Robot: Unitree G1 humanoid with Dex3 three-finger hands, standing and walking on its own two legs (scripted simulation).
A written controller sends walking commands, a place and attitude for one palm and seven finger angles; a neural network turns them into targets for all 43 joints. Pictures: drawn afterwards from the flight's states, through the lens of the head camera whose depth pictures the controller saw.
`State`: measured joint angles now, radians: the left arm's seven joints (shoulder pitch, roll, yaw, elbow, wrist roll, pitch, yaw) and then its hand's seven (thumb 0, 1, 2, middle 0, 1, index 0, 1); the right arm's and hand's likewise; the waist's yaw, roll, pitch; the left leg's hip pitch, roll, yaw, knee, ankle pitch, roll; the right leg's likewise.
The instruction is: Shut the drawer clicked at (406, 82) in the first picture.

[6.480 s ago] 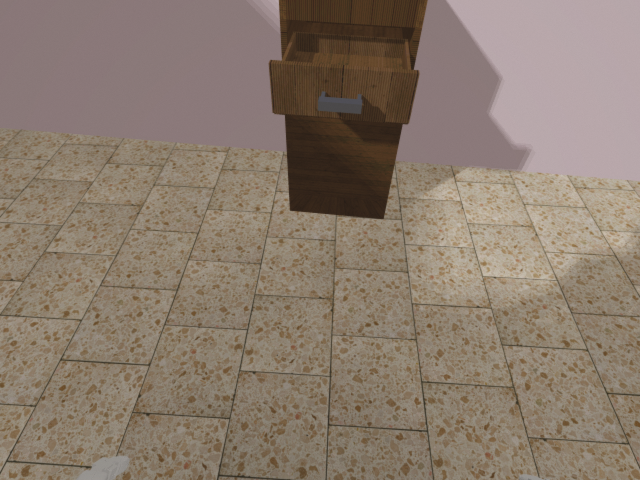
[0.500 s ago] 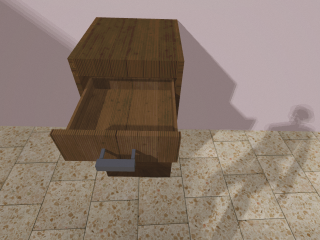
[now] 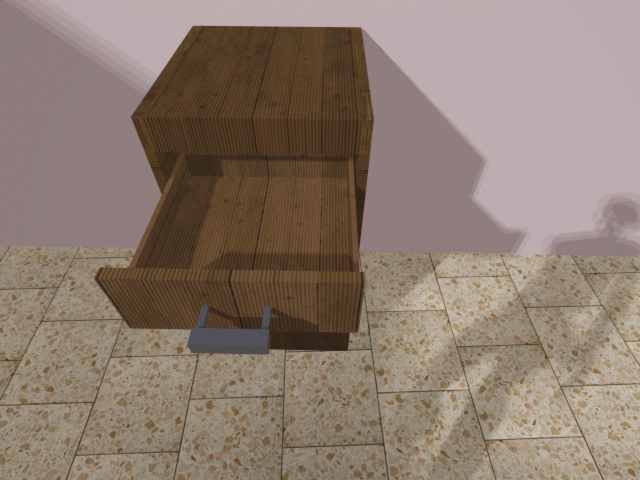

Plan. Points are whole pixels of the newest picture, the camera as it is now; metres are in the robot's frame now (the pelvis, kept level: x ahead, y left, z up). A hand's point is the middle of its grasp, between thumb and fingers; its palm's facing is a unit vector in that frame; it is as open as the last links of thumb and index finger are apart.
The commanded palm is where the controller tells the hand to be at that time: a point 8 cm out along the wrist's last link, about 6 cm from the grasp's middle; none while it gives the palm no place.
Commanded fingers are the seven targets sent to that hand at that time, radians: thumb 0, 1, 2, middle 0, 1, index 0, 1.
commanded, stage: look again from close up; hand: left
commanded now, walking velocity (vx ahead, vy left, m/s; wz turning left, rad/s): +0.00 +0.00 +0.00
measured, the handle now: (233, 327) +0.33 +0.15 -0.03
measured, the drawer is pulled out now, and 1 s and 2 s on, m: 0.30 0.29 0.29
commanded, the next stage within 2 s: raise the hand and make a fist in 0.36 s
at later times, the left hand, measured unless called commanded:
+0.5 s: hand out of the picture +0.03 +0.15 -0.17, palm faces +0.08 -0.97 -0.21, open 7.3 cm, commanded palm +0.11 +0.19 -0.07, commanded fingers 0.00 0.90 0.90 -0.26 -0.37 -0.26 -0.37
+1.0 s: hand (218, 460) +0.15 +0.13 -0.02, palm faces +0.11 -0.99 -0.06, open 5.4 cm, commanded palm +0.12 +0.18 -0.02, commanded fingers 0.00 0.90 0.90 -0.76 -0.91 -0.76 -0.91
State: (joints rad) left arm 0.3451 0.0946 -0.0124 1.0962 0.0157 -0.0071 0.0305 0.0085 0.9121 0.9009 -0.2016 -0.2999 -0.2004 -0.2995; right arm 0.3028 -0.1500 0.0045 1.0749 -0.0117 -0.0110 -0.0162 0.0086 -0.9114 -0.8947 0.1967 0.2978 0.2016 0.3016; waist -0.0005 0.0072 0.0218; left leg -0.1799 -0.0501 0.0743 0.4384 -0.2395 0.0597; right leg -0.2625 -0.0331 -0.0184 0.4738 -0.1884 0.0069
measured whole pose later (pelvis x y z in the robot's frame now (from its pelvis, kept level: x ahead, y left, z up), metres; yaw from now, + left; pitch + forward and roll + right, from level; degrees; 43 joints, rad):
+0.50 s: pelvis +0.03 -0.02 +0.00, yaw +0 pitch -2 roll +0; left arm 0.34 0.14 -0.01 0.97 -0.03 0.04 0.06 0.02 0.94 0.90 -0.20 -0.30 -0.20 -0.30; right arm 0.31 -0.14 0.03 1.10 0.00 -0.02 -0.03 0.01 -0.92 -0.89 0.20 0.30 0.20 0.30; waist 0.00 0.02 0.04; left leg -0.13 -0.01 0.05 0.44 -0.28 0.02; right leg -0.20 0.01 -0.04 0.45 -0.22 -0.02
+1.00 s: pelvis -0.01 -0.05 -0.09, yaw +4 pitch +11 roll -1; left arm 0.56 0.17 0.05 -0.10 -0.20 -0.60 -0.21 0.02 0.90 0.90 -0.57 -0.70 -0.56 -0.70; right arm 0.08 -0.24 -0.02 0.49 0.01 -0.28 0.01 0.01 -0.90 -0.90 0.19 0.30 0.20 0.30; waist 0.06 0.00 -0.11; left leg -0.80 0.01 -0.04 1.16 -0.55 -0.02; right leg -0.83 -0.01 -0.14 1.11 -0.49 -0.07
